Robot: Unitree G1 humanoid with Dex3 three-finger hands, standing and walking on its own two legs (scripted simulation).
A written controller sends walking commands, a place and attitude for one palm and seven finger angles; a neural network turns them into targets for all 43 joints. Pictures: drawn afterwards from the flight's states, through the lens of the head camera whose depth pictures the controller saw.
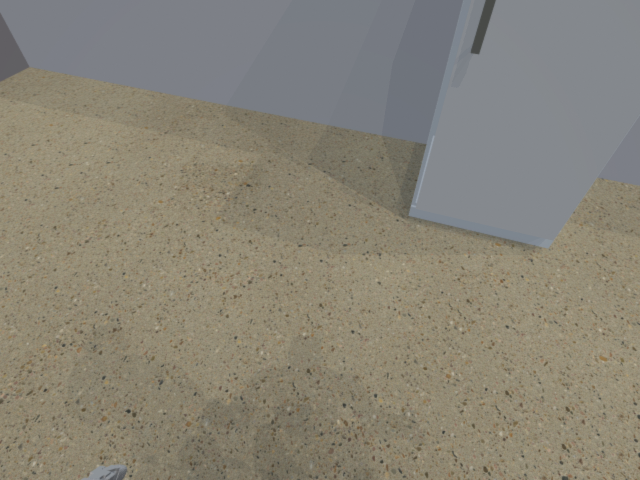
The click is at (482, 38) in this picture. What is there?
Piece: fridge door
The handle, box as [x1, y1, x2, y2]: [471, 0, 495, 53]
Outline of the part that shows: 495,0 485,1 471,49 471,52 473,53 479,52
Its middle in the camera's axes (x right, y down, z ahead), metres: +0.47 -0.72 +0.99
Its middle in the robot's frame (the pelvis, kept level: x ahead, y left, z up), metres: +1.27 -0.39 +0.24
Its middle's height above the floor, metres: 1.01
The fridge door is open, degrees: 0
